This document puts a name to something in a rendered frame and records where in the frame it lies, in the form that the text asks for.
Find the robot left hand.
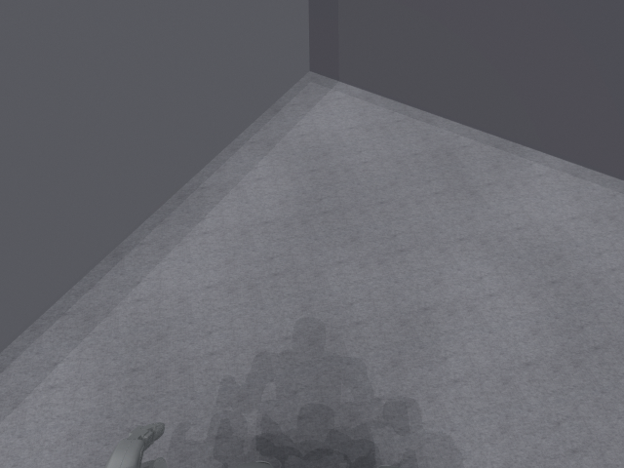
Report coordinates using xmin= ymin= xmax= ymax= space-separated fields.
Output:
xmin=104 ymin=422 xmax=168 ymax=468

